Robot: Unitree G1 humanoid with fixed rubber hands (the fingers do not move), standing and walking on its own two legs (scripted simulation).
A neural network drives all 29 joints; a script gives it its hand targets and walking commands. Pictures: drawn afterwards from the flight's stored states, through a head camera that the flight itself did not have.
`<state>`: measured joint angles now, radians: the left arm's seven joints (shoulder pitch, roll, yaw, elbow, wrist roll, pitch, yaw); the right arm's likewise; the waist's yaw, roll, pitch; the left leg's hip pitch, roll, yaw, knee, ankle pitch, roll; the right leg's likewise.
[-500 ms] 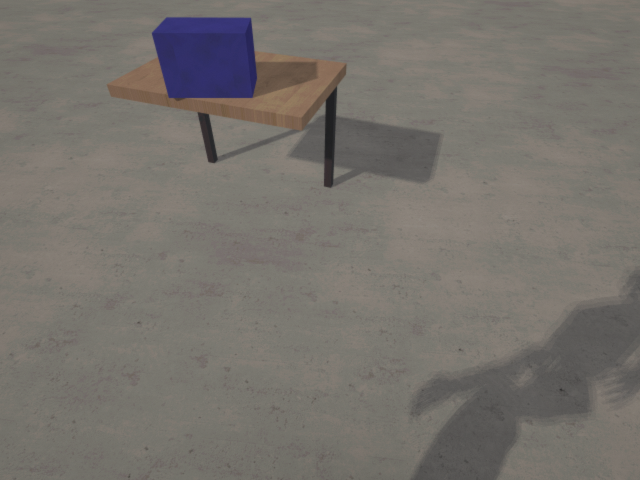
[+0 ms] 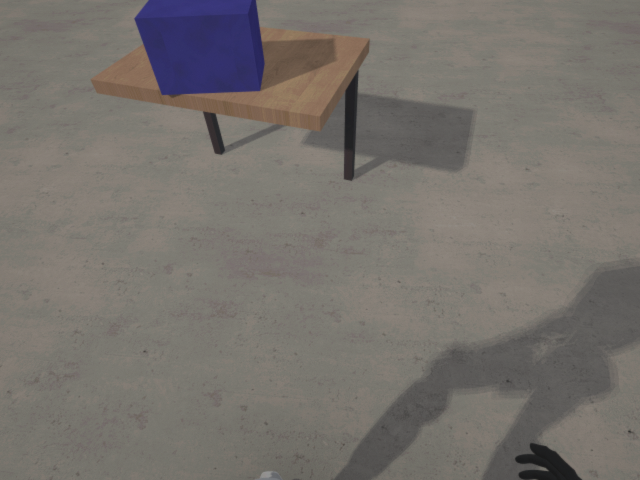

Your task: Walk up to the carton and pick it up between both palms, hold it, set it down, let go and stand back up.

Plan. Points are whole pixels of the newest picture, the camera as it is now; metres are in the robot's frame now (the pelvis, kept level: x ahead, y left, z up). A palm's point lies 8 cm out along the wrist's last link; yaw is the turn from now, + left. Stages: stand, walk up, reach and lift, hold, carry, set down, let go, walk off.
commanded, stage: walk up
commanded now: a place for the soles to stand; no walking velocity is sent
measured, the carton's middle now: (207, 43) +1.32 +0.36 -0.02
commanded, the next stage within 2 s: none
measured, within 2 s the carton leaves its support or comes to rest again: neither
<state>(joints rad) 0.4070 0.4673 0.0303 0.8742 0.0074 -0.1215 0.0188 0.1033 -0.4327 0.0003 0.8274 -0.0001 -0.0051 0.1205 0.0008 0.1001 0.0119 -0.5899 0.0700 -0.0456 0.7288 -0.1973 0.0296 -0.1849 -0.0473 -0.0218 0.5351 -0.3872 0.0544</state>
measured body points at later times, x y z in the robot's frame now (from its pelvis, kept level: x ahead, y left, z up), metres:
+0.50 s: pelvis +0.17 +0.03 +0.00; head +0.18 +0.00 +0.45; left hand +0.23 +0.37 -0.08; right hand +0.24 -0.28 -0.13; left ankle +0.12 +0.14 -0.72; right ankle +0.24 -0.10 -0.73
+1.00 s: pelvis +0.27 +0.15 -0.02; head +0.30 +0.13 +0.43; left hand +0.31 +0.51 -0.10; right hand +0.40 -0.16 -0.13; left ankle +0.34 +0.25 -0.73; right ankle +0.24 -0.08 -0.70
